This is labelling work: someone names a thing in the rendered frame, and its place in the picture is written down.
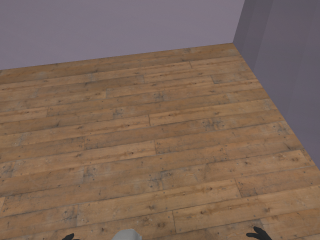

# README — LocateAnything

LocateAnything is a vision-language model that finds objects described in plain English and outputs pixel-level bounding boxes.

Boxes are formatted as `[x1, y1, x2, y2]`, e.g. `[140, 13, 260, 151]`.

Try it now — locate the robot right hand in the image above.
[246, 226, 272, 240]

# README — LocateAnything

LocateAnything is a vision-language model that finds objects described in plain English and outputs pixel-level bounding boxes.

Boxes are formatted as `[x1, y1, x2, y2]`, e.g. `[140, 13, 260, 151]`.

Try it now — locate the left robot thigh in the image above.
[111, 229, 142, 240]

